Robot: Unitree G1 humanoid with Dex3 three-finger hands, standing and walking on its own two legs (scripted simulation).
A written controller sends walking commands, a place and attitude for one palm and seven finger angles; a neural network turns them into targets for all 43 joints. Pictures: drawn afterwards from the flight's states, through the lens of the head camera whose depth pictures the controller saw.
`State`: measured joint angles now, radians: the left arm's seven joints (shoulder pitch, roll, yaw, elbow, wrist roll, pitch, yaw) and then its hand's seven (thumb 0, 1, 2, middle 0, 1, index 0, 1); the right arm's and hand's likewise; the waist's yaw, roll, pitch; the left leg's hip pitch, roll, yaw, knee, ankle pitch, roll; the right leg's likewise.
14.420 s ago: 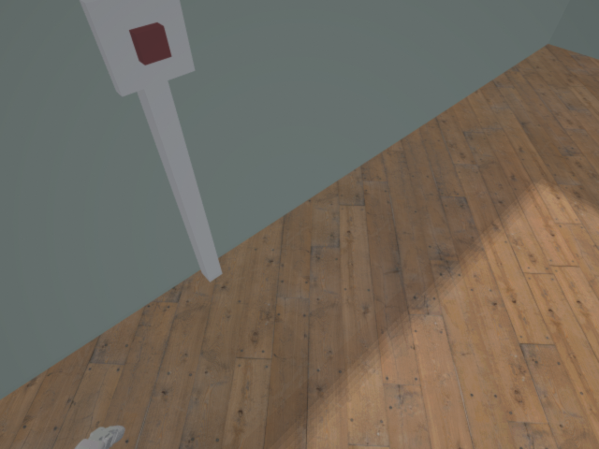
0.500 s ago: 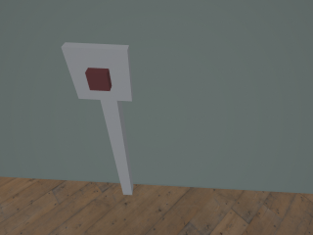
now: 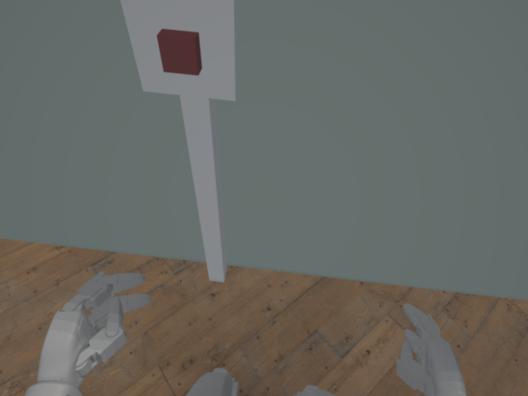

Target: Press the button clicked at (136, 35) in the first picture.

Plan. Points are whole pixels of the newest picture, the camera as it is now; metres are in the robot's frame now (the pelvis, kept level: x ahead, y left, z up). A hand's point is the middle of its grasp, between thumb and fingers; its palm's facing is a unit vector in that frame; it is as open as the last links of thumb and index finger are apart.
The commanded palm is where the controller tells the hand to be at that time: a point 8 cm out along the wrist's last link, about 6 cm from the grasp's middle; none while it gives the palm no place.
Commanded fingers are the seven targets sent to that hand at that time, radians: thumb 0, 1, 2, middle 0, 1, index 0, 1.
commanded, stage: raise the hand and make a fist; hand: left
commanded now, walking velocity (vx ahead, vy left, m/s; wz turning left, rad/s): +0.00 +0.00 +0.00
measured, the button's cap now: (181, 51) +0.59 +0.20 +0.22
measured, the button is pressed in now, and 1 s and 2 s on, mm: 0 0 0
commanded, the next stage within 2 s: aim a knuckle at the button in 1.52 s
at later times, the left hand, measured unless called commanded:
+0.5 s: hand (116, 247) +0.27 +0.22 +0.12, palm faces +0.03 -1.00 -0.07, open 3.1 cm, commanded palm +0.23 +0.27 +0.14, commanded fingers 0.00 0.90 0.90 -1.30 -1.50 -1.30 -1.50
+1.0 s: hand (90, 197) +0.28 +0.23 +0.20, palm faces +0.03 -0.99 -0.10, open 3.1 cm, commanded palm +0.25 +0.28 +0.21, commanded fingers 0.00 0.90 0.90 -1.30 -1.50 -1.30 -1.50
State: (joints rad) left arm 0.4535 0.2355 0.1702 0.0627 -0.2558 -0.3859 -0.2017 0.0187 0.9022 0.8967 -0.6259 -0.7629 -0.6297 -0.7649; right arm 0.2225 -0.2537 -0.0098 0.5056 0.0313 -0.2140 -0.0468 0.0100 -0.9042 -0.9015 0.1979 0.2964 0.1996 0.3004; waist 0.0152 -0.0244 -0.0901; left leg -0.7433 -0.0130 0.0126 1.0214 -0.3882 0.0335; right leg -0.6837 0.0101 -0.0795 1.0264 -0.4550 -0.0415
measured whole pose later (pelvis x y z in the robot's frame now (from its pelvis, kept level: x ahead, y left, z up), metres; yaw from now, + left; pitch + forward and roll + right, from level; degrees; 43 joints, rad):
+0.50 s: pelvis +0.06 +0.00 +0.03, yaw +2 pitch +6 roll -2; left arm 0.41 0.28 0.24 -0.12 -0.32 -0.23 -0.32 0.02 0.91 0.90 -1.24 -1.44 -1.24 -1.44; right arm 0.30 -0.26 0.01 0.59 0.05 -0.25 -0.06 0.01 -0.90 -0.90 0.20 0.30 0.20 0.30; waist 0.01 0.04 -0.10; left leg -0.55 -0.02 -0.02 0.84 -0.40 0.04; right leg -0.46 0.05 -0.06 0.79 -0.44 -0.04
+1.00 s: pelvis +0.07 +0.01 +0.05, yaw +2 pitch +0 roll -1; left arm 0.26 0.34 0.28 -0.23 -0.33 0.03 -0.31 0.02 0.90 0.90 -1.30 -1.50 -1.30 -1.50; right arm 0.23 -0.23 0.08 0.58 0.05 -0.23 -0.08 0.01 -0.90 -0.90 0.20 0.30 0.20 0.30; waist 0.05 0.04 -0.08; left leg -0.34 -0.04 -0.01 0.65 -0.32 0.05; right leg -0.25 0.03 -0.05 0.61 -0.37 -0.03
